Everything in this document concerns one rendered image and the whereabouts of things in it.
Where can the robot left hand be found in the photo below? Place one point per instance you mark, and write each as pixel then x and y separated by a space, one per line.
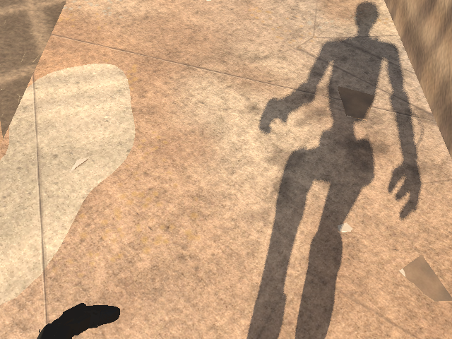
pixel 78 319

